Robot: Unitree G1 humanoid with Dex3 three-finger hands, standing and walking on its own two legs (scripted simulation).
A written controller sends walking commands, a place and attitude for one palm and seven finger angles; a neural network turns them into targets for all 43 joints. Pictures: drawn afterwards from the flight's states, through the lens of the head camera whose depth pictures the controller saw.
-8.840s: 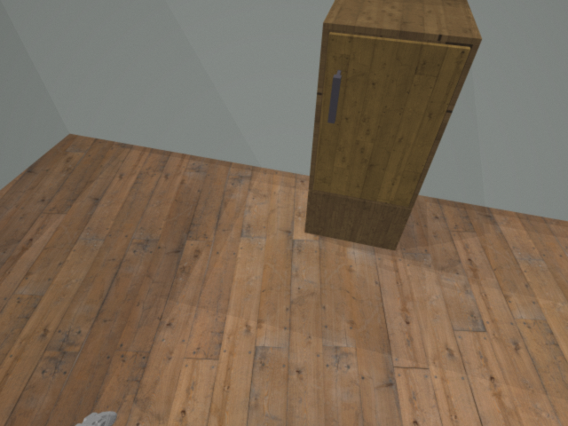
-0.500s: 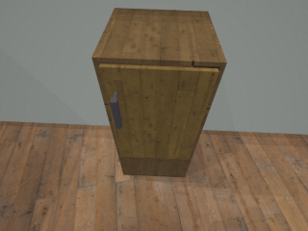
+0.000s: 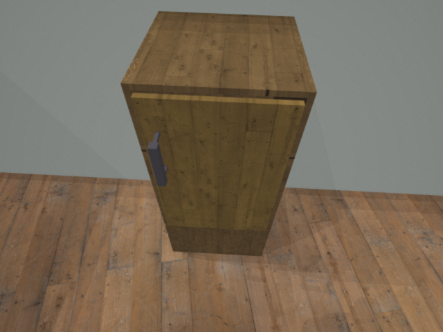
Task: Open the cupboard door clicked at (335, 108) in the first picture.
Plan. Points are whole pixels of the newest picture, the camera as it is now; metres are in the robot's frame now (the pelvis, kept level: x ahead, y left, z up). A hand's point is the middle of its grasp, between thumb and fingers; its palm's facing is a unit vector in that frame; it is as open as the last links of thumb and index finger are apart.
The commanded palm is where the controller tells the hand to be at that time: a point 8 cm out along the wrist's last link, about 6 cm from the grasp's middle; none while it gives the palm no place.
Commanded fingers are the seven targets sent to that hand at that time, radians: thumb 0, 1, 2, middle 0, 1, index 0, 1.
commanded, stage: come to a stop and stand still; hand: left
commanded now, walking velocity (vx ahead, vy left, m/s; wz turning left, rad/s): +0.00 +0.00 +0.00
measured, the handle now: (159, 159) +0.51 +0.20 -0.05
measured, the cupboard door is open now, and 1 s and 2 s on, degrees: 0 0 0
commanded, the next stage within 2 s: look again from close up in 0.74 s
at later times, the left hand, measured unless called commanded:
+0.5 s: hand out of the picture +0.00 +0.15 -0.17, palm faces +0.04 -0.98 -0.20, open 7.3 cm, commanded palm none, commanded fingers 0.00 0.90 0.90 -0.20 -0.30 -0.20 -0.30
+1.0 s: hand out of the picture -0.01 +0.13 -0.18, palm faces +0.06 -0.98 -0.19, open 7.4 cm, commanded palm none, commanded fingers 0.00 0.90 0.90 -0.20 -0.30 -0.20 -0.30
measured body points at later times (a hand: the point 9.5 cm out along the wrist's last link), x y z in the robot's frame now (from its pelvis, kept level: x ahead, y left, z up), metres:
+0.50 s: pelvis +0.00 -0.03 +0.00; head +0.02 -0.03 +0.45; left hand +0.00 +0.20 -0.16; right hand +0.01 -0.25 -0.16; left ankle -0.04 +0.10 -0.74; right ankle -0.04 -0.10 -0.74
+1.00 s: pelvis -0.01 -0.04 +0.00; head +0.01 -0.04 +0.45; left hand -0.02 +0.18 -0.16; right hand +0.00 -0.26 -0.16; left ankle -0.04 +0.10 -0.74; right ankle -0.04 -0.10 -0.74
